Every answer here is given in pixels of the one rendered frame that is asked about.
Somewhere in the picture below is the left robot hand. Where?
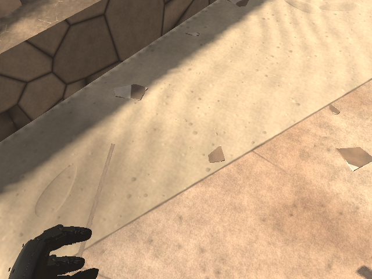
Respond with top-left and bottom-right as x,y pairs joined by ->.
8,224 -> 99,279

